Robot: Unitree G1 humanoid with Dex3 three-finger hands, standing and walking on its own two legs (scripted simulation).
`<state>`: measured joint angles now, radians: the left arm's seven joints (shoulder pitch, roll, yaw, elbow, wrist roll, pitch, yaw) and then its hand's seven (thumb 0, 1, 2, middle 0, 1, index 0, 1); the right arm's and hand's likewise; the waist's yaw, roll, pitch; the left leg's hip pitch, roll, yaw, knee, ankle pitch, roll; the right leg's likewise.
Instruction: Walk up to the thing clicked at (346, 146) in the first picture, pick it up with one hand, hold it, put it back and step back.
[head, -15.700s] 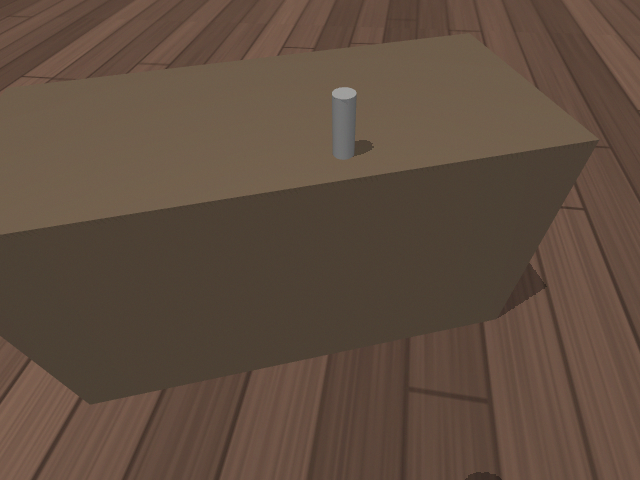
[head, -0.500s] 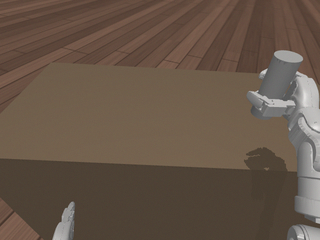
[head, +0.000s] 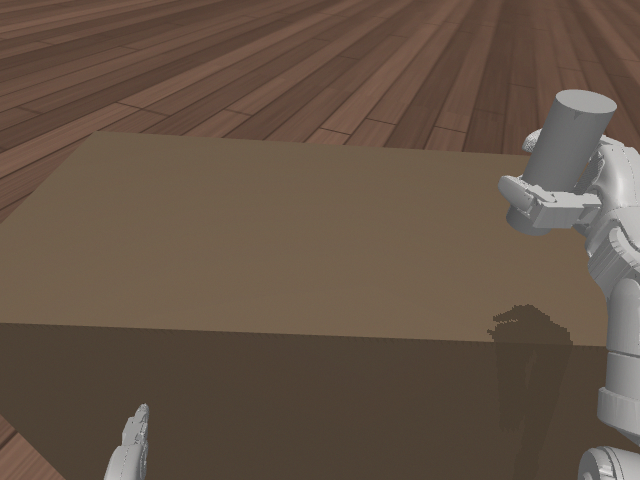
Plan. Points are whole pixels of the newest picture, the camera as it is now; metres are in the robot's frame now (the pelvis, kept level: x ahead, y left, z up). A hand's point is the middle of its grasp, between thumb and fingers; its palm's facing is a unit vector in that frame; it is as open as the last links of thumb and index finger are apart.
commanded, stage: hold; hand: right
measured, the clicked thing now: (553, 168) +0.34 -0.18 +0.29
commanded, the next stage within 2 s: none
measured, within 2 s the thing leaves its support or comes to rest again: neither
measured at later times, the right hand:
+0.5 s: hand (554, 181) +0.33 -0.18 +0.28, palm faces +0.14 +0.99 -0.03, open 7.6 cm
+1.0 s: hand (545, 180) +0.33 -0.17 +0.29, palm faces +0.11 +0.99 -0.04, open 7.6 cm
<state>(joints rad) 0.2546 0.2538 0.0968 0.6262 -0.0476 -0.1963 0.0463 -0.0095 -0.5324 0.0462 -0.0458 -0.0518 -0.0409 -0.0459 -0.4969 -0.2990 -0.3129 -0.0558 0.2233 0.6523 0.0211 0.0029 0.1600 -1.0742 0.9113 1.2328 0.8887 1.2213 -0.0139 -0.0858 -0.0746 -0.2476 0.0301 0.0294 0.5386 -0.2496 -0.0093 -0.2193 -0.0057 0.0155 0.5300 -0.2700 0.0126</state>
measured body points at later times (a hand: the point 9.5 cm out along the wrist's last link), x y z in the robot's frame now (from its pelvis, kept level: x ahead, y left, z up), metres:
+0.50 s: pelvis +0.00 +0.00 +0.00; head -0.05 +0.04 +0.45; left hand +0.17 +0.25 -0.08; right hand +0.32 -0.23 +0.29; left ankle +0.03 +0.12 -0.73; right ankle +0.01 -0.13 -0.73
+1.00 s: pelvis +0.00 +0.00 +0.00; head -0.05 +0.05 +0.44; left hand +0.17 +0.25 -0.08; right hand +0.32 -0.22 +0.29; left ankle +0.03 +0.12 -0.73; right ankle +0.01 -0.13 -0.73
